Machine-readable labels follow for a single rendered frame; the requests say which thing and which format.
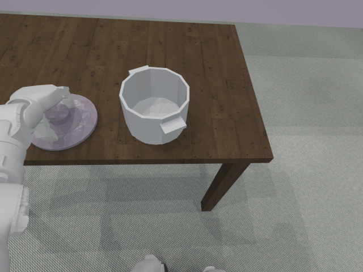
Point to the left robot thigh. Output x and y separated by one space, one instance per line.
148 266

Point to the left robot hand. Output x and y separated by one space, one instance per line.
47 96

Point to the table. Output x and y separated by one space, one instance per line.
93 56

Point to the knob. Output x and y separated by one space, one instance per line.
59 114

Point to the lid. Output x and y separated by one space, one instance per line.
82 123

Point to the robot left forearm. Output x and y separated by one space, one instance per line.
18 120

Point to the pot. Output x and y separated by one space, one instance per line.
155 104

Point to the left robot shin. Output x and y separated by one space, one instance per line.
150 256

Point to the robot left upper arm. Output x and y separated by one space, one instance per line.
14 210

